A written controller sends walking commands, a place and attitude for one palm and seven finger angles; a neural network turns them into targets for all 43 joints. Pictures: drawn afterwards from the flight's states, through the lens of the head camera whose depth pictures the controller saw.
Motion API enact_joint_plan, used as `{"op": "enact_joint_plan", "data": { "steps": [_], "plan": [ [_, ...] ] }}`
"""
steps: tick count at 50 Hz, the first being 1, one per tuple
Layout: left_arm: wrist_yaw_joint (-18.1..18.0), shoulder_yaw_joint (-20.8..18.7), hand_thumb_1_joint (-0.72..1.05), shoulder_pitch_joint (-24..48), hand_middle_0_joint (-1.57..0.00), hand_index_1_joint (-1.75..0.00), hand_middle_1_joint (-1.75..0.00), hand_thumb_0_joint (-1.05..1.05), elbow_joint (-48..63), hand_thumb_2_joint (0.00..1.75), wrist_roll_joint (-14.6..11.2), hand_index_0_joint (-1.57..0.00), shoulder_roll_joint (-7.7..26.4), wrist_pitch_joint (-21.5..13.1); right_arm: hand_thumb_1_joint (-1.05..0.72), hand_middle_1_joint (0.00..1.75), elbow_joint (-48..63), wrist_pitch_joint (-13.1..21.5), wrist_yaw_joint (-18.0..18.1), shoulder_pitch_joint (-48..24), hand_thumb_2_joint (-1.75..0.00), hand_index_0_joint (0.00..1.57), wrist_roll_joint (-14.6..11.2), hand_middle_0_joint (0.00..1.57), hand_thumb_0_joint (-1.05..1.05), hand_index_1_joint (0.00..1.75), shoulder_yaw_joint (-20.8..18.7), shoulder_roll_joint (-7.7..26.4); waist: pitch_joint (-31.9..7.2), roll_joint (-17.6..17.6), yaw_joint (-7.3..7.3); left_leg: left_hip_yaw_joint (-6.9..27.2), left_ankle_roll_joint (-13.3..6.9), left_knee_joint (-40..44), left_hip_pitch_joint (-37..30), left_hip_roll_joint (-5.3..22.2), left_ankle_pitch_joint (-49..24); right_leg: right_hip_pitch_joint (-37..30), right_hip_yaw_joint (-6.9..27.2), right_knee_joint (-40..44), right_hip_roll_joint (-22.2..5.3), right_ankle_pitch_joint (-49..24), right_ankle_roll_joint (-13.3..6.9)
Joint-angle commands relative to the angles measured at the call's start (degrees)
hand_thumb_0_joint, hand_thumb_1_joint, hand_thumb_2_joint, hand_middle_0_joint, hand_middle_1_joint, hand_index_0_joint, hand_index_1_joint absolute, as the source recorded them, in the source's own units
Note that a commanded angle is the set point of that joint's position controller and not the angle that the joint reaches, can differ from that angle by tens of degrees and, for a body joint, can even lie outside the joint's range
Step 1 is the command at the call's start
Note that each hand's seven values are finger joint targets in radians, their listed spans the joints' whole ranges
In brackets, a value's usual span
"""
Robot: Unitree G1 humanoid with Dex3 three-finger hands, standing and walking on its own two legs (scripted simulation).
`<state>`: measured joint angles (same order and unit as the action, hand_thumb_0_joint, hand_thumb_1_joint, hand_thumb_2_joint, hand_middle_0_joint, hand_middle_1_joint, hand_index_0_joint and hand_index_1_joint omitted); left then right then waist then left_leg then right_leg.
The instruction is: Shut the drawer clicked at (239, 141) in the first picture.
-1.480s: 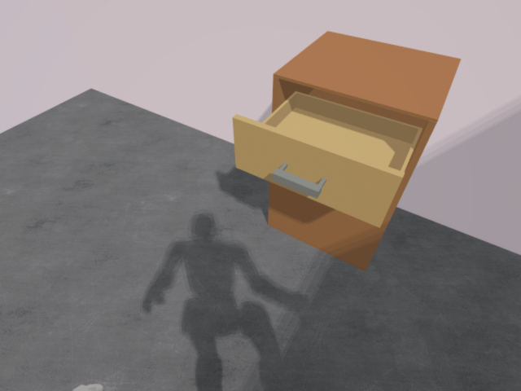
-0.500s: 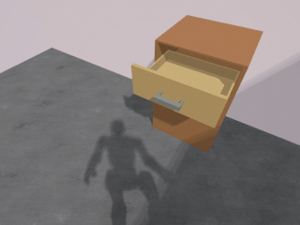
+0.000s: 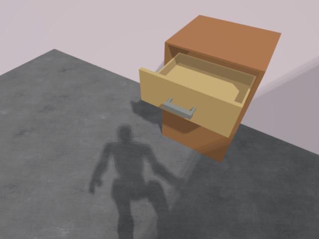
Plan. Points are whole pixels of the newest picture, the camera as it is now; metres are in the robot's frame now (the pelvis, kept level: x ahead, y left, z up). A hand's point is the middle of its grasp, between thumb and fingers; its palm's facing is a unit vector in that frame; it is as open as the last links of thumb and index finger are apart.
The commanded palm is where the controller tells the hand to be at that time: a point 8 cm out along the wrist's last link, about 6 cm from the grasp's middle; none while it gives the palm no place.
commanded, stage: turn to face it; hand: left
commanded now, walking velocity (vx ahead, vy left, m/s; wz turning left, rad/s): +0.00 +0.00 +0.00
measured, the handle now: (179, 107) +0.64 -0.05 -0.09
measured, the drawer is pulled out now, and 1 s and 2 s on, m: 0.27 0.27 0.27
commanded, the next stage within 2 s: take the last steps up to it in 0.92 s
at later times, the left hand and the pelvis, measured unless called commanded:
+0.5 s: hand out of the picture +0.06 +0.18 -0.18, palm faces -0.16 -0.95 -0.28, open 7.4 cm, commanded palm none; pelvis -0.02 -0.02 -0.03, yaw -12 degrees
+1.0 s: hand out of the picture +0.10 +0.20 -0.19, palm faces -0.30 -0.93 -0.22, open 7.4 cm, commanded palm none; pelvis -0.02 +0.02 -0.01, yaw -22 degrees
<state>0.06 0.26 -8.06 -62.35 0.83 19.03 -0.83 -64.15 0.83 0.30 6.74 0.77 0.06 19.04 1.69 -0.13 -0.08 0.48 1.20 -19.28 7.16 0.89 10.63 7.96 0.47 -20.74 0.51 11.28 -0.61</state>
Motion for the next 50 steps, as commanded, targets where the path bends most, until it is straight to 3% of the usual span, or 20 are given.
{"op": "enact_joint_plan", "data": {
  "steps": [1, 5, 8, 14, 16, 18, 19, 21, 22, 23, 24, 26, 28, 32, 41, 45, 46, 48, 49, 50],
  "plan": [
    [-0.8, -2.4, 0.9, 1.7, -0.2, -0.3, -0.3, 0.0, 3.6, 0.9, -0.2, -0.2, 11.3, -1.1, -0.9, 0.3, 3.4, 1.4, 0.6, -2.1, -0.9, 0.2, -0.3, 0.2, 0.0, 0.3, -2.1, 11.0, -3.9, 0.5, 0.12, 4.7, -2.0, 2.5, -1.4, 6.0, -8.3, -0.6, 6.1, 3.4, -7.2, -9.1, -1.0],
    [-0.8, -2.6, 0.9, 1.9, -0.2, -0.3, -0.3, 0.0, 4.1, 0.9, -0.2, -0.2, 11.3, -0.7, -0.9, 0.3, 3.5, 1.3, 0.8, -1.7, -0.9, 0.2, -0.1, 0.2, 0.0, 0.3, -2.3, 10.9, -2.8, 0.4, 0.29, 3.4, -1.7, 1.3, -1.8, 6.2, -8.2, 1.0, 7.2, 2.7, -7.0, -11.1, -1.3],
    [-1.1, -2.2, 0.9, -1.5, -0.2, -0.3, -0.3, 0.0, 4.7, 0.9, -0.2, -0.2, 6.0, 1.1, -0.9, 0.3, 4.0, 0.1, 1.2, 2.1, -0.9, 0.2, -0.1, 0.2, 0.0, 0.3, -1.8, 4.8, -3.2, 0.4, 0.48, 0.3, -0.7, -2.7, -1.4, 6.6, -9.0, 3.1, 8.5, -1.5, -6.6, -15.9, -1.0],
    [-0.4, -3.7, 0.9, -2.8, -0.2, -0.3, -0.3, 0.0, 9.9, 0.9, 0.2, -0.2, 5.2, 2.7, -0.9, 0.3, 9.5, -1.0, 1.8, 3.0, -0.9, 0.2, 0.0, 0.2, 0.0, 0.3, -4.2, 6.2, -1.5, -2.6, 0.55, 0.9, -2.7, -4.4, 1.1, 10.4, -1.9, 11.7, 8.8, -11.1, -2.4, -9.9, -0.9],
    [0.0, -4.0, 0.9, -4.0, -0.2, -0.3, -0.3, 0.0, 11.1, 0.9, 0.2, -0.2, 3.7, 2.9, -0.9, 0.3, 11.1, -0.9, 1.8, 2.3, -0.9, 0.2, 0.1, 0.2, 0.0, 0.3, -4.9, 6.9, -2.2, -6.4, -0.03, 3.5, -5.4, -2.5, 2.0, 14.6, -2.7, 13.2, 5.5, -19.2, -0.1, -4.6, -0.1],
    [0.3, -4.4, 0.9, -4.8, -0.2, -0.3, -0.3, 0.0, 12.1, 0.9, 0.2, -0.2, 1.8, 3.3, -0.9, 0.3, 12.3, -0.5, 1.7, 1.1, -0.9, 0.2, 0.3, 0.2, 0.0, 0.3, -5.3, 6.8, -1.3, -11.7, -0.76, 4.5, -9.7, -0.4, 4.1, 20.2, -9.4, 14.2, 0.3, -29.8, -0.1, 14.6, 1.2],
    [0.5, -4.7, 0.9, -5.6, -0.2, -0.3, -0.3, 0.0, 12.5, 0.9, 0.1, -0.2, 1.2, 3.4, -0.9, 0.3, 13.1, -0.4, 1.7, 0.0, -0.9, 0.2, 0.4, 0.2, 0.0, 0.3, -5.5, 6.4, -1.0, -10.9, -1.42, 3.0, -10.1, -1.9, 5.9, 20.9, -11.9, 12.5, 0.5, -29.5, -2.3, 16.5, 1.0],
    [0.7, -5.1, 0.9, -11.4, -0.2, -0.3, -0.3, 0.0, 11.3, 0.9, 0.4, -0.2, 0.8, 2.8, -0.9, 0.3, 13.8, -0.8, 1.6, -2.1, -0.9, 0.2, 0.5, 0.2, 0.0, 0.3, -5.7, 5.9, -2.6, -5.0, -4.37, -3.1, -6.1, -13.0, 9.0, 16.7, -11.1, 4.5, -1.2, -17.5, -2.2, 7.7, 0.5],
    [0.4, -5.8, 0.9, -14.3, -0.2, -0.3, -0.3, 0.0, 10.6, 0.9, 0.9, -0.2, 3.6, 1.9, -0.9, 0.3, 14.3, -1.3, 1.4, -1.6, -0.9, 0.2, 0.1, 0.2, 0.0, 0.3, -5.6, 3.7, -1.2, 6.1, -5.41, -8.1, -1.2, -27.3, 15.0, 9.6, 0.2, 1.5, 8.0, -4.4, -7.0, -6.3, -1.0],
    [-0.6, -6.8, 0.9, -15.4, -0.2, -0.3, -0.3, 0.0, 10.9, 0.9, 1.0, -0.2, 9.5, 1.1, -0.9, 0.3, 16.2, -1.4, 1.1, -0.6, -0.9, 0.2, -0.2, 0.2, 0.0, 0.3, -4.7, -0.9, -0.9, 21.2, -4.27, -7.7, 2.4, -41.9, 27.7, 0.7, 23.2, -0.6, 31.8, 3.0, -21.0, -23.7, -7.4],
    [-1.2, -6.7, 0.9, -15.7, -0.2, -0.3, -0.3, 0.0, 11.4, 0.9, 0.3, -0.2, 8.0, 1.4, -0.9, 0.3, 15.9, -2.0, 1.5, -1.4, -0.9, 0.2, -0.3, 0.2, 0.0, 0.3, -5.0, 1.1, -2.7, 13.9, -4.72, 1.5, 1.4, -45.8, 24.2, 2.0, 22.5, 3.0, 31.4, 5.0, -20.4, -17.3, -10.3],
    [-1.5, -6.5, 0.9, -8.7, -0.2, -0.3, -0.3, 0.0, 13.2, 0.9, 0.3, -0.2, 5.6, 1.6, -0.9, 0.3, 14.3, -1.8, 1.4, 0.0, -0.9, 0.2, -0.2, 0.2, 0.0, 0.3, -5.2, 0.9, -1.8, 7.6, -1.63, 2.6, 1.5, -48.7, 25.7, 3.5, 15.8, 4.0, 27.6, 3.6, -17.0, -7.8, -11.5],
    [-1.5, -6.2, 0.9, -7.4, -0.2, -0.3, -0.3, 0.0, 13.7, 0.9, 0.3, -0.2, 3.4, 1.2, -0.9, 0.3, 13.1, -1.6, 1.2, 1.2, -0.9, 0.2, 0.2, 0.2, 0.0, 0.3, -5.0, -0.4, -2.8, 4.9, -0.74, 1.8, 2.1, -47.3, 24.5, 3.3, 11.7, 3.3, 23.1, 2.3, -13.9, -10.3, -10.8],
    [-1.3, -6.3, 0.9, -10.3, -0.2, -0.3, -0.3, 0.0, 12.8, 0.9, 0.4, -0.2, 2.8, 1.1, -0.9, 0.3, 12.7, -1.9, 1.3, 1.8, -0.9, 0.2, 0.2, 0.2, 0.0, 0.3, -4.9, -1.9, -4.7, 5.7, -1.55, 0.6, 2.6, -42.9, 23.9, 2.1, 10.2, 0.2, 20.4, 1.4, -11.5, -13.5, -9.8],
    [-1.5, -6.8, 0.9, -11.1, -0.2, -0.3, -0.3, 0.0, 12.6, 0.9, 1.0, -0.2, 3.2, 1.7, -0.9, 0.3, 13.8, -1.3, 1.8, 1.0, -0.9, 0.2, -0.4, 0.2, 0.0, 0.3, -4.5, -2.6, -4.6, 7.3, -2.39, 0.8, 1.4, -26.6, 17.5, 0.6, 14.2, 0.9, 25.5, 2.2, -11.3, -12.2, -11.2],
    [-1.3, -6.8, 0.9, -7.2, -0.2, -0.3, -0.3, 0.0, 13.3, 0.9, 0.5, -0.2, 3.7, 2.2, -0.9, 0.3, 12.0, -0.5, 2.2, 8.1, -0.9, 0.2, -0.7, 0.2, 0.0, 0.3, -4.2, -3.2, -5.1, 7.8, 0.71, -0.4, -0.1, -10.1, 4.7, -1.0, 6.3, 8.1, 24.9, 0.9, -8.6, -6.9, -7.8],
    [-1.2, -6.5, 0.9, -6.4, -0.2, -0.3, -0.3, 0.0, 13.5, 0.9, 0.4, -0.2, 2.5, 2.4, -0.9, 0.3, 11.4, -0.1, 2.3, 10.1, -0.9, 0.2, -0.7, 0.2, 0.0, 0.3, -4.2, -2.7, -4.8, 6.7, 1.66, 0.5, -0.6, -4.5, -1.3, 0.4, 3.9, 12.8, 22.5, -1.1, -6.0, -2.3, -5.6],
    [-0.5, -5.6, 0.9, -6.1, -0.2, -0.3, -0.3, 0.0, 15.1, 0.9, 0.1, -0.2, -2.3, 2.5, -0.9, 0.3, 12.7, 0.1, 2.3, 10.7, -0.9, 0.2, 0.6, 0.2, 0.0, 0.3, -5.2, 4.3, -0.9, -14.0, 1.73, 21.4, -8.6, 6.9, -3.4, 18.9, 7.5, 26.4, 8.7, -18.5, 5.6, 15.4, 0.0],
    [-0.5, -5.9, 0.9, -4.9, -0.2, -0.3, -0.3, 0.0, 15.6, 0.9, 0.6, -0.2, -0.9, 2.3, -0.9, 0.3, 14.3, -0.1, 2.2, 8.6, -0.9, 0.2, 0.8, 0.2, 0.0, 0.3, -4.9, 4.6, 1.0, -12.0, 1.24, 24.2, -12.3, 8.4, 5.5, 23.8, 7.3, 24.2, 4.6, -30.0, 3.7, 18.3, 1.5],
    [-0.5, -6.5, 0.9, -4.3, -0.2, -0.3, -0.3, 0.0, 14.0, 0.9, 1.2, -0.2, 0.1, 2.9, -0.9, 0.3, 14.0, 0.1, 2.4, 6.5, -0.9, 0.2, 1.0, 0.2, 0.0, 0.3, -4.2, 2.2, 3.0, -9.9, 0.25, 20.2, -11.1, 8.2, 10.2, 20.0, 3.7, 22.3, 6.0, -36.6, 2.5, 15.7, 2.0]
  ]
}}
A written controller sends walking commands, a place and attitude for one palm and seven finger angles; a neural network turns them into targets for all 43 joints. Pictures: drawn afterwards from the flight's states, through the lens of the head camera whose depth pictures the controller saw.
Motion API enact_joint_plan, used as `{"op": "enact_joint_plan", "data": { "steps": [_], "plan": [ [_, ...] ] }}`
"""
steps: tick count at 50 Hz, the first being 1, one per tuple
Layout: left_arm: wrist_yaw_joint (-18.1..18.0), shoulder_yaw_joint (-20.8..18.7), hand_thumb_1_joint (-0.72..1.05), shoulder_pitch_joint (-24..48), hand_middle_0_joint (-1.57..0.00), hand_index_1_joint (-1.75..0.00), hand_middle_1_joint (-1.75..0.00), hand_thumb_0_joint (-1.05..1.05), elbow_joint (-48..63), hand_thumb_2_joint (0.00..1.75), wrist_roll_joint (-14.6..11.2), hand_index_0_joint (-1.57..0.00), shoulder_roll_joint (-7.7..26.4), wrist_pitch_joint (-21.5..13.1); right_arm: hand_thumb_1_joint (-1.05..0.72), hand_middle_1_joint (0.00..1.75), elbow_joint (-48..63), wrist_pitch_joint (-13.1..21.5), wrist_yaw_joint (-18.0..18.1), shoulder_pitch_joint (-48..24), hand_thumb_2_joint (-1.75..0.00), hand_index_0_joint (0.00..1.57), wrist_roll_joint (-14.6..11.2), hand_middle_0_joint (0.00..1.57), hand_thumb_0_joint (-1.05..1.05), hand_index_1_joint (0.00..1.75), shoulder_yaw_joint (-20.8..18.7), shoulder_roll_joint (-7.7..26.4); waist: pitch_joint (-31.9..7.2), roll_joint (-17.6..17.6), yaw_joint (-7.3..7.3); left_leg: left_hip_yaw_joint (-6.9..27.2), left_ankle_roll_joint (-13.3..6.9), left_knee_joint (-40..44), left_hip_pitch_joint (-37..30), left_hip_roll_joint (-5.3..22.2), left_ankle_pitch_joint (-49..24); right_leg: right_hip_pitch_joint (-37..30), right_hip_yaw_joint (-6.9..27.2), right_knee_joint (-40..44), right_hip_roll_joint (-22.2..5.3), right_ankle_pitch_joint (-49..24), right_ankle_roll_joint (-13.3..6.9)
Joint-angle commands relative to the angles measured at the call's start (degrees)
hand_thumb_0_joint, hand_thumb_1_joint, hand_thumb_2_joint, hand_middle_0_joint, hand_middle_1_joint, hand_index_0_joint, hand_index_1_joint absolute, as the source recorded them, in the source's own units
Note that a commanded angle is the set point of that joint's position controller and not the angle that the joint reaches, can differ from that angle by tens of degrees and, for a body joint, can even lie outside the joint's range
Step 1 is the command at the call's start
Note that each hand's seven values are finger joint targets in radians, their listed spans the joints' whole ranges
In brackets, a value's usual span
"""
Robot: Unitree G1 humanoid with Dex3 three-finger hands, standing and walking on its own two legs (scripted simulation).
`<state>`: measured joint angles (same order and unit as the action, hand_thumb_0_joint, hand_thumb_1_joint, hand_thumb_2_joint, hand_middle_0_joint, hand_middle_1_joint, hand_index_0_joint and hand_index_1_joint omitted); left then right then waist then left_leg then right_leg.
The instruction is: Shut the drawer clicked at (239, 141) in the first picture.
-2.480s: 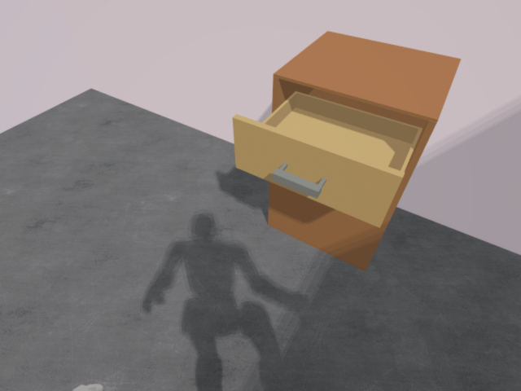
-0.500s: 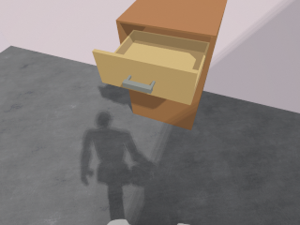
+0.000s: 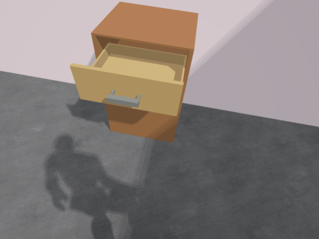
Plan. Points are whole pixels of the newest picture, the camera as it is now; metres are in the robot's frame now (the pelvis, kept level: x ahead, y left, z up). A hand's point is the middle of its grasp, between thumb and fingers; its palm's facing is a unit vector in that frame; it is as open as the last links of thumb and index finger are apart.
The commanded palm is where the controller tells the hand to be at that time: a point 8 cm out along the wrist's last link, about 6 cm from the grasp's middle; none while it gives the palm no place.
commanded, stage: take the last steps up to it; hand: left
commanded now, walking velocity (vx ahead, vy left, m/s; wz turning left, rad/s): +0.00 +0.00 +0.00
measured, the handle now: (124, 97) +0.64 +0.19 -0.08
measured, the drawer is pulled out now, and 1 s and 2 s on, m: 0.27 0.27 0.27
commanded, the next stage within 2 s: come to a stop and stand still in 0.92 s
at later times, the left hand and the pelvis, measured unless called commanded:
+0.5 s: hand out of the picture +0.10 +0.16 -0.16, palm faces +0.00 -0.98 -0.21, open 7.2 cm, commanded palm none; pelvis +0.06 -0.02 +0.01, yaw -3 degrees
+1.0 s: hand (97, 198) +0.26 +0.21 -0.17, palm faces +0.00 -0.98 -0.19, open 7.3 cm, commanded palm none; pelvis +0.21 +0.03 +0.00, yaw -5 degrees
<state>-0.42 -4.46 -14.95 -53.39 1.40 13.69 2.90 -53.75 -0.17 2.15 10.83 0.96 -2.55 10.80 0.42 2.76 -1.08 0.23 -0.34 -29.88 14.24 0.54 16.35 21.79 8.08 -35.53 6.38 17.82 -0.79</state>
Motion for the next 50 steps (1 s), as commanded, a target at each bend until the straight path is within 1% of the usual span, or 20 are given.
{"op": "enact_joint_plan", "data": {
  "steps": [1, 4, 7, 11, 14, 15, 16, 17, 18, 20, 23, 30, 32, 34, 35, 36, 37, 40, 43, 50],
  "plan": [
    [0.2, -1.8, 0.9, 0.4, -0.2, -0.3, -0.3, 0.0, 4.2, 0.9, 0.5, -0.2, 5.2, -0.8, -0.9, 0.3, 3.8, 1.2, 0.7, 0.7, -0.9, 0.2, 0.7, 0.2, 0.0, 0.3, -0.8, 9.1, 3.7, -12.8, -0.48, 16.4, -9.2, 17.1, 3.8, 17.8, -6.8, 8.0, -2.4, -25.5, -3.8, 7.8, 2.2],
    [1.3, -0.7, 0.9, -0.9, -0.2, -0.3, -0.3, 0.0, 2.7, 0.9, 0.3, -0.2, 3.1, -1.1, -0.9, 0.3, 2.4, 2.0, 0.4, 3.3, -0.9, 0.2, 0.7, 0.2, 0.0, 0.3, -0.6, 8.8, 0.3, -12.4, 0.29, 7.7, -8.4, 16.4, -4.4, 13.1, -4.7, 9.8, -6.3, -25.7, -5.4, 4.3, 2.4],
    [1.8, 0.4, 0.9, 4.8, -0.2, -0.3, -0.3, 0.0, 3.8, 0.9, 0.4, -0.2, 1.7, -1.8, -0.9, 0.3, -1.2, 2.5, 0.2, 10.7, -0.9, 0.2, 0.9, 0.2, 0.0, 0.3, -0.9, 8.6, 3.0, -10.7, 3.5, 9.5, -9.8, 17.9, -8.7, 14.6, -2.1, 11.1, -8.8, -17.3, -7.3, 5.6, 1.8],
    [2.1, 1.3, 0.9, 7.3, -0.2, -0.3, -0.3, 0.0, 3.5, 0.9, 0.1, -0.2, 0.3, -2.8, -0.9, 0.3, -4.1, 2.5, -0.4, 13.6, -0.9, 0.2, 1.0, 0.2, 0.0, 0.3, -1.3, 9.1, 3.9, -11.7, 4.4, 9.5, -9.8, 17.8, -6.0, 14.8, 1.3, 2.1, -12.0, -3.2, -7.7, 7.6, 0.6],
    [2.0, 0.9, 0.9, 0.4, -0.2, -0.3, -0.3, 0.0, 0.0, 0.9, 0.0, -0.2, -0.3, -3.5, -0.9, 0.3, -5.6, 2.2, -0.5, 12.9, -0.9, 0.2, 0.7, 0.2, 0.0, 0.3, -1.1, 8.4, 2.6, -9.9, 0.86, 5.5, -6.7, 12.2, 0.2, 11.4, 6.2, -12.0, -14.5, 9.0, -5.9, 0.4, -0.1],
    [1.6, 0.4, 0.9, -2.9, -0.2, -0.3, -0.3, 0.0, -1.6, 0.9, 0.0, -0.2, 1.3, -3.9, -0.9, 0.3, -5.9, 2.4, -0.7, 12.8, -0.9, 0.2, 0.3, 0.2, 0.0, 0.3, -0.9, 6.7, 2.2, -6.1, -0.74, 3.7, -4.9, 6.8, 6.7, 9.3, 8.2, -20.7, -11.4, 12.9, -8.2, -0.6, -1.1],
    [0.9, -0.4, 0.9, -7.8, -0.2, -0.3, -0.3, 0.0, -3.3, 0.9, 0.3, -0.2, 5.3, -4.6, -0.9, 0.3, -5.4, 2.8, -1.1, 12.0, -0.9, 0.2, -0.3, 0.2, 0.0, 0.3, -0.4, 4.0, 0.9, 3.3, -3.05, -2.7, -2.1, -4.5, 18.4, 4.6, 11.1, -31.8, 0.0, 17.7, -17.7, 6.8, -4.2],
    [0.3, -1.6, 0.9, -14.2, -0.2, -0.3, -0.3, 0.0, -4.9, 0.9, 0.0, -0.2, 10.1, -4.6, -0.9, 0.3, -2.6, 3.1, -1.4, 7.4, -0.9, 0.2, 0.0, 0.2, 0.0, 0.3, -0.1, 2.8, 2.0, 13.0, -6.16, -7.5, -0.1, -18.1, 27.8, 1.2, 18.3, -32.9, 16.7, 25.5, -30.1, 12.6, -9.9],
    [-0.1, -1.5, 0.9, -15.1, -0.2, -0.3, -0.3, 0.0, -5.5, 0.9, -0.6, -0.2, 9.5, -5.0, -0.9, 0.3, -1.9, 2.7, -1.6, 4.0, -0.9, 0.2, 0.7, 0.2, 0.0, 0.3, -1.0, 5.8, 4.0, 10.5, -6.2, -2.1, -0.4, -25.1, 28.4, 3.9, 15.1, -25.9, 19.3, 28.2, -31.1, 17.5, -11.7],
    [-0.6, -0.7, 0.9, -8.8, -0.2, -0.3, -0.3, 0.0, -4.7, 0.9, -0.3, -0.2, 5.1, -5.4, -0.9, 0.3, -3.5, 2.4, -2.2, 5.6, -0.9, 0.2, 0.8, 0.2, 0.0, 0.3, -1.4, 4.4, 7.7, 6.3, -2.04, -1.1, -0.1, -29.9, 28.2, 6.3, 6.8, -20.4, 10.9, 27.6, -27.8, 12.1, -10.7],
    [-0.9, 0.0, 0.9, -6.5, -0.2, -0.3, -0.3, 0.0, -4.6, 0.9, 0.1, -0.2, 2.1, -6.5, -0.9, 0.3, -4.9, 1.7, -2.8, 8.4, -0.9, 0.2, 0.7, 0.2, 0.0, 0.3, -1.5, 1.2, 8.2, 2.4, 0.81, -3.3, 1.4, -28.0, 23.2, 7.2, 0.9, -15.3, -0.7, 26.9, -24.6, -2.7, -8.9],
    [-0.8, 0.1, 0.9, -8.0, -0.2, -0.3, -0.3, 0.0, -7.3, 0.9, 0.3, -0.2, 4.4, -7.0, -0.9, 0.3, -1.7, 2.1, -4.2, 3.8, -0.9, 0.2, 0.2, 0.2, 0.0, 0.3, -1.4, 0.6, 8.5, 5.5, 0.84, -6.5, 0.7, -13.1, 14.6, 5.6, -4.8, -12.2, -7.1, 24.9, -22.6, -9.2, -6.6],
    [-0.8, -0.3, 0.9, -7.5, -0.2, -0.3, -0.3, 0.0, -7.7, 0.9, 0.5, -0.2, 5.0, -6.7, -0.9, 0.3, -1.7, 2.7, -4.1, 4.8, -0.9, 0.2, 0.1, 0.2, 0.0, 0.3, -1.5, 1.2, 7.9, 4.8, 1.8, -7.3, -0.2, -8.8, 8.8, 4.3, -3.5, -11.5, -7.7, 21.3, -22.5, -10.1, -6.2],
    [-0.6, -0.2, 0.9, -8.0, -0.2, -0.3, -0.3, 0.0, -7.9, 0.9, 0.2, -0.2, 3.7, -6.2, -0.9, 0.3, -4.8, 3.4, -3.1, 14.7, -0.9, 0.2, 0.6, 0.2, 0.0, 0.3, -2.0, 3.7, 3.1, -0.5, 5.96, -7.9, -0.9, -1.8, -7.2, 1.9, -5.5, -7.9, -11.5, 5.5, -17.9, -15.3, -4.3],
    [-0.4, 0.1, 0.9, -10.5, -0.2, -0.3, -0.3, 0.0, -7.6, 0.9, -0.3, -0.2, 1.0, -5.9, -0.9, 0.3, -6.5, 3.9, -2.2, 21.8, -0.9, 0.2, 1.5, 0.2, 0.0, 0.3, -3.1, 9.1, -2.7, -11.8, 7.71, 3.2, -3.4, 3.8, -16.4, 10.6, -4.0, -2.5, -15.1, -10.2, -12.3, -5.8, -2.1],
    [0.0, 0.5, 0.9, -12.3, -0.2, -0.3, -0.3, 0.0, -5.8, 0.9, -0.7, -0.2, -1.7, -5.5, -0.9, 0.3, -6.7, 3.7, -1.5, 25.5, -0.9, 0.2, 1.2, 0.2, 0.0, 0.3, -3.9, 15.1, -5.8, -24.6, 7.32, 23.3, -8.5, 12.4, -20.6, 23.1, -2.9, 7.8, -16.0, -29.0, -5.3, 17.2, -0.5],
    [-0.2, 0.5, 0.9, -9.5, -0.2, -0.3, -0.3, 0.0, -4.6, 0.9, -0.4, -0.2, -0.7, -5.6, -0.9, 0.3, -6.5, 3.2, -1.2, 22.5, -0.9, 0.2, 0.8, 0.2, 0.0, 0.3, -3.5, 14.1, -5.6, -18.1, 7.13, 26.2, -11.5, 16.7, -16.6, 25.2, 7.9, 11.0, -10.0, -37.4, -7.1, 16.9, -2.2],
    [0.7, 0.5, 0.9, -4.5, -0.2, -0.3, -0.3, 0.0, -4.6, 0.9, 0.1, -0.2, -1.7, -5.7, -0.9, 0.3, -4.2, 4.1, -0.7, 10.6, -0.9, 0.2, 0.7, 0.2, 0.0, 0.3, -1.2, 5.2, 3.8, -9.6, 3.56, 14.6, -9.9, 18.9, -0.4, 19.7, 8.2, 12.6, -8.2, -38.5, -13.1, 4.2, -1.8],
    [0.7, 1.0, 0.9, -9.6, -0.2, -0.3, -0.3, 0.0, -5.8, 0.9, 0.1, -0.2, -4.3, -4.1, -0.9, 0.3, -3.8, 4.8, -0.6, 6.1, -0.9, 0.2, 0.4, 0.2, 0.0, 0.3, -0.8, 4.2, 1.0, -9.0, -0.17, 3.2, -9.3, 18.2, 3.2, 16.6, -6.0, 4.8, -10.4, -27.0, -13.6, 3.3, -0.3],
    [0.5, 1.3, 0.9, -6.9, -0.2, -0.3, -0.3, 0.0, -4.2, 0.9, 0.6, -0.2, -5.1, -3.6, -0.9, 0.3, -4.5, 2.9, -1.0, 5.3, -0.9, 0.2, 0.6, 0.2, 0.0, 0.3, -1.6, 5.3, 3.7, -8.7, -0.32, 1.8, -9.9, 17.3, 6.3, 15.4, 7.1, -6.1, -14.0, -4.6, -11.0, -0.6, 0.7]
  ]
}}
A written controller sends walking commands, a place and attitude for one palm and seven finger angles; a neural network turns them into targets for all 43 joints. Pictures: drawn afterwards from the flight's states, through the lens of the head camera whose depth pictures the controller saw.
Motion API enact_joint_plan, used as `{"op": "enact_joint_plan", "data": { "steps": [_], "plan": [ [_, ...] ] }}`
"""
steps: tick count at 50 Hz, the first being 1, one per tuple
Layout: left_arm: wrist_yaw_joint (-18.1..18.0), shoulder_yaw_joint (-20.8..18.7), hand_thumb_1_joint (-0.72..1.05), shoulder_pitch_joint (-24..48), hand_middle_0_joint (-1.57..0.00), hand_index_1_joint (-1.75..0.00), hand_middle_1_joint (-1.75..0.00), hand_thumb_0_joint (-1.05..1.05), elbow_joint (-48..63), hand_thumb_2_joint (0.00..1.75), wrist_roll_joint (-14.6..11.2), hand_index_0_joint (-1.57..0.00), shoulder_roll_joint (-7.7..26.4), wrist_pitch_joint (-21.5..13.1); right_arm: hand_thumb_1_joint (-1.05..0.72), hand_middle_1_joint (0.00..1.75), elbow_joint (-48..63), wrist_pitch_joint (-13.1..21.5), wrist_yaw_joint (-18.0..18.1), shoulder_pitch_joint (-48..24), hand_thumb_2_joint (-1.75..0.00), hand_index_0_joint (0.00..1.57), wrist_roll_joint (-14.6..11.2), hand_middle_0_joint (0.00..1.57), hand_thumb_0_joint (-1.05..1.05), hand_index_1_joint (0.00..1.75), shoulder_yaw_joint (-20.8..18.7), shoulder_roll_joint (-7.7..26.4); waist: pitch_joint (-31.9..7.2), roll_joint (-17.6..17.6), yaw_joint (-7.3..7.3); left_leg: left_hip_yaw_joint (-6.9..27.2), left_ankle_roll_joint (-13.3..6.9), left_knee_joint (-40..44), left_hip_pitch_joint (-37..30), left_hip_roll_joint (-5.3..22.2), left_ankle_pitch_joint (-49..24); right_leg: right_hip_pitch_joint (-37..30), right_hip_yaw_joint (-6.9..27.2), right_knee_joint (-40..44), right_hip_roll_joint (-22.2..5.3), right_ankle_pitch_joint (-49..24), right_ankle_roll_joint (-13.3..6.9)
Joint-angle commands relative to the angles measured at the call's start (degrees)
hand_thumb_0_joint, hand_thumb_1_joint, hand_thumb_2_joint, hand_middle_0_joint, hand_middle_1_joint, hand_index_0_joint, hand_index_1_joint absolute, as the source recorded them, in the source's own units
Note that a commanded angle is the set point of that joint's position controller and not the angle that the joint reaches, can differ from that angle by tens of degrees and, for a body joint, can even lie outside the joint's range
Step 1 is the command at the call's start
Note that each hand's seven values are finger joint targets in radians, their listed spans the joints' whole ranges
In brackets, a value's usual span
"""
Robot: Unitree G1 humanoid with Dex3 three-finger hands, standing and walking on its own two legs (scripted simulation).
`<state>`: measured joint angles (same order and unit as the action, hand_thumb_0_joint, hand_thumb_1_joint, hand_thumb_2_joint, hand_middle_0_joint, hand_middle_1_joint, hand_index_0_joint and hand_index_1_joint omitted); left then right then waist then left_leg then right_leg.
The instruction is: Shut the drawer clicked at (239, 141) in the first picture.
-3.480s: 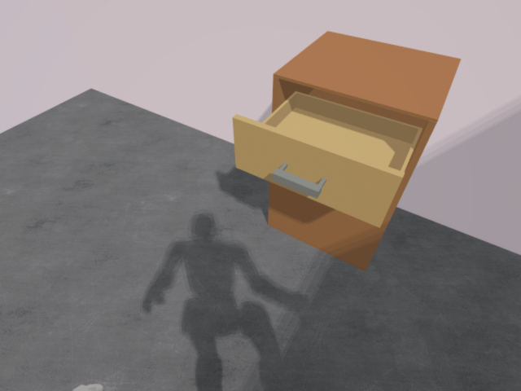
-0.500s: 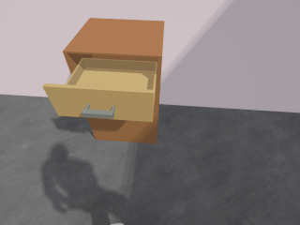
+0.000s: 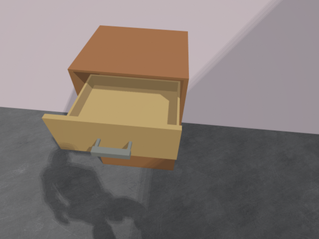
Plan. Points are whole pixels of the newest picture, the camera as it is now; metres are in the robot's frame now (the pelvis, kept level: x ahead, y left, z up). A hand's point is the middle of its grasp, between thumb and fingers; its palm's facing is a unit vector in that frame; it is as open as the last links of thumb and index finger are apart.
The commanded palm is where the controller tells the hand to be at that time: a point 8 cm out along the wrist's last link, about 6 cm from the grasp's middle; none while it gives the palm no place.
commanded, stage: come to a stop and stand still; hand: left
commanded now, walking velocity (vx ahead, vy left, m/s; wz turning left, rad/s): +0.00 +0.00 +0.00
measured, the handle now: (112, 147) +0.41 +0.19 -0.08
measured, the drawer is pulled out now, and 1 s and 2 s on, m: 0.27 0.27 0.27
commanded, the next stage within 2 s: none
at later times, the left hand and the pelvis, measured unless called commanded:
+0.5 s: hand out of the picture +0.08 +0.21 -0.19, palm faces +0.08 -0.98 -0.19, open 7.3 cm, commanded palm none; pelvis +0.04 +0.03 +0.00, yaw +1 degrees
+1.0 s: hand out of the picture +0.01 +0.14 -0.17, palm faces +0.02 -0.98 -0.19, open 7.4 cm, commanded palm none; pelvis +0.01 -0.02 +0.00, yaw +1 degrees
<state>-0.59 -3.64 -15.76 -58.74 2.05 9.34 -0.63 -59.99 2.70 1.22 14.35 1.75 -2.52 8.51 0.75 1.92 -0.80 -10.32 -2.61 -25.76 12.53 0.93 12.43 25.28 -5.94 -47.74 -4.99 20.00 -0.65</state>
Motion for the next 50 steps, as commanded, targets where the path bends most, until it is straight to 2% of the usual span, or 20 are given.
{"op": "enact_joint_plan", "data": {
  "steps": [1, 3, 4, 5, 6, 8, 13, 16, 19, 21, 22, 26, 33, 39, 41, 42, 44, 45, 46, 50],
  "plan": [
    [0.6, 0.4, 0.9, -7.0, -0.2, -0.3, -0.3, 0.0, 1.0, 0.9, 0.0, -0.2, 0.1, -0.3, -0.9, 0.3, 1.4, -0.2, -0.2, 1.6, -0.9, 0.2, -0.3, 0.2, 0.0, 0.3, -1.4, 7.2, 4.0, -5.3, -1.38, 12.0, -6.8, 10.9, 9.7, 14.0, 11.4, -12.7, -0.5, 11.4, 1.3, -4.8, 0.5],
    [-0.3, 0.6, 0.9, -9.8, -0.2, -0.3, -0.3, 0.0, -0.6, 0.9, 0.1, -0.2, 1.8, -1.0, -0.9, 0.3, 0.9, -0.5, -0.1, 1.4, -0.9, 0.2, -0.8, 0.2, 0.0, 0.3, -0.4, 4.6, 4.0, 1.0, -2.92, 7.7, -2.1, 1.7, 11.1, 8.5, 8.7, -18.4, 4.1, 23.1, -0.6, -8.8, 0.6],
    [-0.8, 0.6, 0.9, -9.5, -0.2, -0.3, -0.3, 0.0, -0.8, 0.9, 0.1, -0.2, 5.1, -1.7, -0.9, 0.3, 1.3, -0.5, -0.1, 2.3, -0.9, 0.2, -1.3, 0.2, 0.0, 0.3, 0.3, 1.9, 4.1, 9.3, -1.69, 3.8, 1.4, -4.4, 12.7, 3.4, 10.8, -17.9, 16.1, 28.7, -9.4, -15.4, -2.0],
    [-0.9, 0.7, 0.9, -7.7, -0.2, -0.3, -0.3, 0.0, -0.3, 0.9, -0.6, -0.2, 7.9, -1.8, -0.9, 0.3, 1.0, -0.9, -0.1, 4.5, -0.9, 0.2, -1.3, 0.2, 0.0, 0.3, 0.6, 1.4, 2.1, 9.7, 0.56, 3.7, 2.9, -5.9, 7.5, 2.1, 11.2, -14.4, 19.2, 31.2, -15.4, -24.0, -5.4],
    [-1.2, 0.5, 0.9, -5.8, -0.2, -0.3, -0.3, 0.0, -0.3, 0.9, -0.9, -0.2, 8.1, -2.2, -0.9, 0.3, -0.1, -1.8, 0.2, 4.6, -0.9, 0.2, -1.2, 0.2, 0.0, 0.3, 0.6, 1.5, 0.4, 13.5, 0.79, 4.3, 3.5, -8.5, 4.1, 2.6, 13.0, -12.8, 19.0, 31.8, -14.8, -34.3, -6.8],
    [-1.9, 0.8, 0.9, -3.1, -0.2, -0.3, -0.3, 0.0, -0.6, 0.9, -1.1, -0.2, 6.8, -1.8, -0.9, 0.3, -1.5, -2.6, 0.6, 5.3, -0.9, 0.2, -1.6, 0.2, 0.0, 0.3, 0.2, 1.9, -0.6, 8.9, 1.45, 6.4, 3.9, -9.9, 4.2, 3.4, 12.7, -16.4, 13.9, 26.1, -13.5, -53.4, -7.9],
    [-2.7, -1.1, 0.9, -2.6, -0.2, -0.3, -0.3, 0.0, -0.7, 0.9, -0.7, -0.2, 9.3, 0.2, -0.9, 0.3, -0.7, -4.3, 1.3, 3.2, -0.9, 0.2, -1.4, 0.2, 0.0, 0.3, -0.9, 2.5, -3.4, 5.5, -0.71, 6.5, 4.9, -14.7, 8.8, 1.6, 14.6, -24.0, 12.5, 22.4, -15.0, -63.4, -10.6],
    [-2.7, -1.7, 0.9, 0.2, -0.2, -0.3, -0.3, 0.0, 0.4, 0.9, -0.5, -0.2, 9.7, 1.2, -0.9, 0.3, 0.3, -4.5, 1.2, 3.2, -0.9, 0.2, -1.6, 0.2, 0.0, 0.3, -1.4, 2.6, -4.5, 6.5, -0.1, 7.0, 4.8, -12.3, 7.1, 1.4, 12.1, -22.3, 10.8, 21.8, -14.3, -55.8, -10.7],
    [-2.3, -1.6, 0.9, 3.1, -0.2, -0.3, -0.3, 0.0, 1.6, 0.9, -1.0, -0.2, 8.5, 2.0, -0.9, 0.3, -0.4, -3.9, 1.0, 6.3, -0.9, 0.2, -1.1, 0.2, 0.0, 0.3, -1.4, 3.3, -4.5, 4.1, 1.91, 6.8, 4.0, 1.3, -4.4, 3.2, -7.1, -12.9, 6.5, 18.2, -8.7, -34.1, -4.6],
    [-2.1, -0.4, 0.9, 1.3, -0.2, -0.3, -0.3, 0.0, 2.5, 0.9, -1.2, -0.2, 3.5, 2.7, -0.9, 0.3, 1.7, -3.1, 0.6, 3.7, -0.9, 0.2, -0.5, 0.2, 0.0, 0.3, -1.9, 8.5, -3.3, -13.5, 0.76, 20.4, -3.8, 8.4, -1.8, 18.1, -26.0, -7.9, 0.2, 7.5, 2.0, 3.5, 1.1],
    [-2.3, -0.4, 0.9, 3.2, -0.2, -0.3, -0.3, 0.0, 2.5, 0.9, -1.0, -0.2, 4.1, 3.3, -0.9, 0.3, 1.7, -2.7, 1.3, 2.6, -0.9, 0.2, -0.3, 0.2, 0.0, 0.3, -1.6, 8.4, -1.3, -15.0, 1.81, 23.3, -6.2, 11.0, 2.0, 19.2, -26.0, -6.7, 4.8, -1.3, 3.6, 11.8, 1.4],
    [-1.3, -0.6, 0.9, -1.0, -0.2, -0.3, -0.3, 0.0, -0.7, 0.9, -1.0, -0.2, 4.1, 3.0, -0.9, 0.3, 2.2, -1.7, 2.4, -2.5, -0.9, 0.2, -0.3, 0.2, 0.0, 0.3, -0.5, 6.8, -0.1, -7.6, -0.58, 18.2, -7.1, 10.1, -1.9, 16.1, -20.8, -2.0, 9.2, -9.2, 3.2, 4.7, 1.9],
    [-0.5, -0.3, 0.9, 1.7, -0.2, -0.3, -0.3, 0.0, 0.0, 0.9, -0.8, -0.2, 4.0, 3.7, -0.9, 0.3, -0.3, -2.4, 2.3, 2.9, -0.9, 0.2, -0.1, 0.2, 0.0, 0.3, -1.8, 9.3, -1.4, -9.7, 3.15, 19.4, -6.7, 11.5, -9.7, 16.9, -13.4, -1.7, 7.1, -1.0, 2.7, 7.0, 2.6],
    [-0.5, 0.8, 0.9, -2.9, -0.2, -0.3, -0.3, 0.0, -2.2, 0.9, -1.1, -0.2, 1.9, 2.7, -0.9, 0.3, -1.1, -2.8, 1.3, 1.4, -0.9, 0.2, -0.2, 0.2, 0.0, 0.3, -2.2, 9.7, -1.2, -10.6, 1.48, 17.5, -4.4, 11.7, -3.7, 13.7, -0.3, -12.6, 2.8, 17.4, 3.5, 1.1, 1.2],
    [-0.9, 1.0, 0.9, -5.9, -0.2, -0.3, -0.3, 0.0, -3.8, 0.9, -1.0, -0.2, 3.0, 2.0, -0.9, 0.3, -1.6, -2.8, 1.0, 1.1, -0.9, 0.2, -0.8, 0.2, 0.0, 0.3, -2.0, 8.0, 0.0, -7.7, 0.15, 14.4, -1.1, 9.2, 1.3, 10.1, 3.3, -19.4, 2.9, 28.6, 2.8, -7.3, 0.9],
    [-1.2, 1.1, 0.9, -5.7, -0.2, -0.3, -0.3, 0.0, -4.2, 0.9, -0.9, -0.2, 4.4, 1.3, -0.9, 0.3, -1.8, -2.7, 0.8, 1.5, -0.9, 0.2, -1.2, 0.2, 0.0, 0.3, -1.5, 5.5, 1.6, -4.1, 0.68, 11.9, 1.2, 6.4, 3.7, 7.5, 4.7, -19.4, 7.7, 31.5, -0.9, -6.5, -0.5],
    [-1.2, 1.5, 0.9, -3.1, -0.2, -0.3, -0.3, 0.0, -3.9, 0.9, -1.1, -0.2, 6.6, 0.8, -0.9, 0.3, -1.8, -2.7, 0.2, 1.3, -0.9, 0.2, -1.3, 0.2, 0.0, 0.3, -0.4, 2.8, 2.5, -1.5, 2.03, 8.5, 3.3, 3.4, -1.6, 3.7, 2.0, -10.6, 12.3, 34.0, -5.9, -2.0, -2.5],
    [-1.2, 1.5, 0.9, -2.0, -0.2, -0.3, -0.3, 0.0, -4.3, 0.9, -1.2, -0.2, 6.6, 0.1, -0.9, 0.3, -2.4, -3.0, 0.3, 1.4, -0.9, 0.2, -0.9, 0.2, 0.0, 0.3, 0.1, 2.1, 3.9, 7.7, 2.22, 8.1, 3.4, 2.4, -1.6, 3.5, -0.1, -8.9, 12.9, 35.3, -4.3, -3.3, -2.4],
    [-1.2, 2.0, 0.9, -1.2, -0.2, -0.3, -0.3, 0.0, -4.3, 0.9, -1.4, -0.2, 5.8, 0.0, -0.9, 0.3, -3.0, -3.2, 0.3, 2.0, -0.9, 0.2, -0.9, 0.2, 0.0, 0.3, 0.1, 2.6, 5.9, 10.2, 2.37, 8.0, 3.4, 2.5, -2.1, 3.8, -0.1, -7.2, 12.4, 36.4, -4.2, -1.8, -2.4],
    [-1.5, 2.4, 0.9, -3.2, -0.2, -0.3, -0.3, 0.0, -4.9, 0.9, -1.7, -0.2, 3.6, -0.1, -0.9, 0.3, -5.8, -3.0, 0.5, 5.2, -0.9, 0.2, -0.9, 0.2, 0.0, 0.3, 0.6, 2.6, 6.6, 2.2, 2.24, 8.7, 3.4, 3.8, -3.8, 5.1, -5.2, -7.8, 10.3, 34.8, -2.1, -2.4, -1.7]
  ]
}}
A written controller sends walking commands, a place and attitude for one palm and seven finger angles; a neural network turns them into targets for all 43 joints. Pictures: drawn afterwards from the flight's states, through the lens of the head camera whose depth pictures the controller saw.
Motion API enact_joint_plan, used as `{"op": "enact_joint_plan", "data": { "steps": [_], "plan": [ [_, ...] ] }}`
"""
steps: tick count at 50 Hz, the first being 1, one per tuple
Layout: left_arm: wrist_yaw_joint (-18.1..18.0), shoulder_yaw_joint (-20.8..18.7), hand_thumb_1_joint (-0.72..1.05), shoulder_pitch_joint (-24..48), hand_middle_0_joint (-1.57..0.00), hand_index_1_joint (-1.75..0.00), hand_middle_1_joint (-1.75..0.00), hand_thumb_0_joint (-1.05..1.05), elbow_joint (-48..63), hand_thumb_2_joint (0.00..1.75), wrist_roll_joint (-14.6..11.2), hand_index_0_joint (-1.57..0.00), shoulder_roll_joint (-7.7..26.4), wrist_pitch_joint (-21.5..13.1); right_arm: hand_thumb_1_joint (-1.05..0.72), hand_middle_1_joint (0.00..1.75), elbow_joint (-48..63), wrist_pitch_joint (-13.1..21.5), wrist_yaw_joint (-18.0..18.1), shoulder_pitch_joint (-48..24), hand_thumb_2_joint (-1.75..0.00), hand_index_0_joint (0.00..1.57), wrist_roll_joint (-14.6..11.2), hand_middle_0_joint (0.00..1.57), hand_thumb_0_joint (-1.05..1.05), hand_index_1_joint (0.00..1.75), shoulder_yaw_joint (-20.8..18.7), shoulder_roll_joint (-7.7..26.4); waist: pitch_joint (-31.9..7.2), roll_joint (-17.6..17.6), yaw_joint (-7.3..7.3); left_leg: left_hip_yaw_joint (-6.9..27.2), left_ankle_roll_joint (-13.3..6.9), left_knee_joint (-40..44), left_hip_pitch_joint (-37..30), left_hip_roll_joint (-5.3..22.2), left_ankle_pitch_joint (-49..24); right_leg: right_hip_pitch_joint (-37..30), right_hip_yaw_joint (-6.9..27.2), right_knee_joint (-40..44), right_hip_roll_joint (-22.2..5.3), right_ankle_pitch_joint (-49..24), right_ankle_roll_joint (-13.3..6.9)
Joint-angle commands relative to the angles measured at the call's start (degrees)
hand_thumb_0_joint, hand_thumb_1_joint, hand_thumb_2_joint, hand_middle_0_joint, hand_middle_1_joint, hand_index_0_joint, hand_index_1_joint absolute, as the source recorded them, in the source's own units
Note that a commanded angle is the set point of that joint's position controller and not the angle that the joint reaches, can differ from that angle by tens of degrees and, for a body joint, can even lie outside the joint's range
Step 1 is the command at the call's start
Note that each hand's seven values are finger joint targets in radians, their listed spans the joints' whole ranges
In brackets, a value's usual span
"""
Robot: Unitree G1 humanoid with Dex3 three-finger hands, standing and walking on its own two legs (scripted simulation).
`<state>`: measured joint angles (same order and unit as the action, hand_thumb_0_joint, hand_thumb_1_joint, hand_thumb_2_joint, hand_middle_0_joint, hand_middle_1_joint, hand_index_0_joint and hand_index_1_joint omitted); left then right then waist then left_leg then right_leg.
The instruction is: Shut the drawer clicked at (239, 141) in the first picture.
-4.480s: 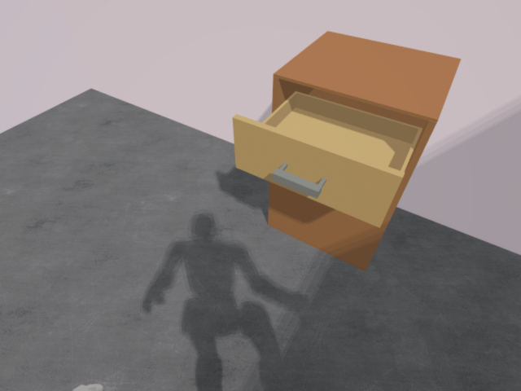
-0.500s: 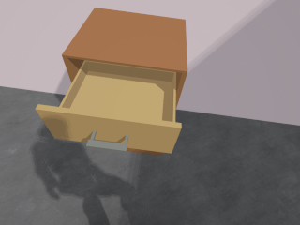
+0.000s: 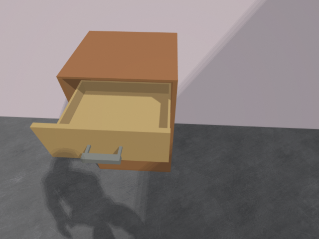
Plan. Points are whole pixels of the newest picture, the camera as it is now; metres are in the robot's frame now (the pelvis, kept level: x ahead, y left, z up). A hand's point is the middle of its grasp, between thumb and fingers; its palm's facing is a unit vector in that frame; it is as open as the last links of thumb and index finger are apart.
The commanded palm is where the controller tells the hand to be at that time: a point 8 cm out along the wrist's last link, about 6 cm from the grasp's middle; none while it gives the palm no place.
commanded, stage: come to a stop and stand still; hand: left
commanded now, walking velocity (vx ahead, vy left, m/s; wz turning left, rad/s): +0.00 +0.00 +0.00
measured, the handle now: (102, 153) +0.40 +0.21 -0.09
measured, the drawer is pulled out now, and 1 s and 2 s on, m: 0.27 0.27 0.27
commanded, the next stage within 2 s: look again from close up in 1.04 s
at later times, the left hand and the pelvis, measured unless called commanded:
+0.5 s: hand out of the picture -0.02 +0.11 -0.18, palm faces +0.09 -0.99 -0.14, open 7.4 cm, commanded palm none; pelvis +0.03 -0.02 +0.00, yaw +1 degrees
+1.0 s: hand out of the picture +0.02 +0.17 -0.18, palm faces +0.05 -0.98 -0.18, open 7.4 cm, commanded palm none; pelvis +0.04 +0.00 +0.00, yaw +0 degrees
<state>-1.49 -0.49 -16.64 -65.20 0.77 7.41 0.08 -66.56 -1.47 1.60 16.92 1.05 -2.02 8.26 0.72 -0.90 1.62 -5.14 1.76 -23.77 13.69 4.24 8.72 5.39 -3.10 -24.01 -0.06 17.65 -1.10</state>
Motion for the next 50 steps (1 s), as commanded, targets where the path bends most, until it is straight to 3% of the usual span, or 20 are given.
{"op": "enact_joint_plan", "data": {
  "steps": [1, 11, 15, 20, 31, 34, 50],
  "plan": [
    [-0.6, -0.8, 0.9, -3.1, -0.2, -0.3, -0.3, 0.0, 1.5, 0.9, -0.5, -0.2, 5.5, -0.8, -0.9, 0.3, 0.4, 1.2, 0.2, 2.7, -0.9, 0.2, -0.3, 0.2, 0.0, 0.3, 0.1, 2.7, 6.7, 3.9, -0.46, 3.4, -1.0, 1.8, -4.8, 1.8, -1.3, 11.3, 7.4, 11.2, -6.7, -0.4, -1.1],
    [-1.1, -1.0, 0.9, -7.4, -0.2, -0.3, -0.3, 0.0, 0.2, 0.9, -0.5, -0.2, 3.1, -1.1, -0.9, 0.3, -0.6, 1.3, 0.9, 4.4, -0.9, 0.2, -0.4, 0.2, 0.0, 0.3, 0.2, 0.7, 6.1, 2.1, -1.11, 2.9, -0.7, 0.5, -4.4, 2.1, -3.8, 8.5, 6.5, 9.9, -6.2, -9.5, -0.7],
    [-1.4, -1.1, 0.9, -8.7, -0.2, -0.3, -0.3, 0.0, -0.2, 0.9, -0.4, -0.2, 2.5, -1.2, -0.9, 0.3, -0.3, 1.6, 1.3, 4.2, -0.9, 0.2, -0.4, 0.2, 0.0, 0.3, 0.3, 0.6, 3.6, 1.8, -1.45, 2.7, -0.9, -0.3, -5.1, 2.3, -7.3, 5.5, 5.3, 7.3, -6.3, -19.6, -0.2],
    [-1.6, -1.2, 0.9, -9.6, -0.2, -0.3, -0.3, 0.0, -0.5, 0.9, -0.2, -0.2, 2.4, -1.1, -0.9, 0.3, 0.2, 1.4, 1.5, 3.1, -0.9, 0.2, -0.6, 0.2, 0.0, 0.3, 0.2, 0.7, 3.7, 3.3, -1.71, 2.0, -0.9, -1.5, -5.1, 2.1, -7.7, 4.2, 4.9, 6.0, -6.5, -27.1, 1.1],
    [-1.4, -1.1, 0.9, -9.0, -0.2, -0.3, -0.3, 0.0, 0.0, 0.9, -0.1, -0.2, 3.8, -0.8, -0.9, 0.3, 1.0, 1.5, 1.5, 0.8, -0.9, 0.2, -0.6, 0.2, 0.0, 0.3, 0.4, 2.4, 4.2, 2.8, -1.8, 2.4, -1.4, -0.6, -7.0, 2.6, -10.6, 3.8, 4.2, 6.1, -6.1, -25.7, 0.9],
    [-1.4, -1.1, 0.9, -8.6, -0.2, -0.3, -0.3, 0.0, 0.0, 0.9, -0.1, -0.2, 4.1, -0.8, -0.9, 0.3, 1.2, 1.7, 1.5, 0.4, -0.9, 0.2, -0.5, 0.2, 0.0, 0.3, 0.6, 3.0, 3.7, 1.0, -1.79, 2.7, -1.5, -0.3, -7.7, 2.7, -12.1, 3.6, 4.1, 5.9, -6.3, -25.0, 0.6],
    [-1.2, -0.9, 0.9, -6.5, -0.2, -0.3, -0.3, 0.0, 0.3, 0.9, -0.2, -0.2, 5.4, -0.8, -0.9, 0.3, 1.1, 2.1, 1.1, 0.2, -0.9, 0.2, -0.4, 0.2, 0.0, 0.3, 0.9, 4.6, 3.2, 1.4, -1.91, 3.9, -2.1, 2.2, -8.5, 2.8, -13.4, 2.4, 3.1, 6.9, -6.6, -18.9, 0.5]
  ]
}}
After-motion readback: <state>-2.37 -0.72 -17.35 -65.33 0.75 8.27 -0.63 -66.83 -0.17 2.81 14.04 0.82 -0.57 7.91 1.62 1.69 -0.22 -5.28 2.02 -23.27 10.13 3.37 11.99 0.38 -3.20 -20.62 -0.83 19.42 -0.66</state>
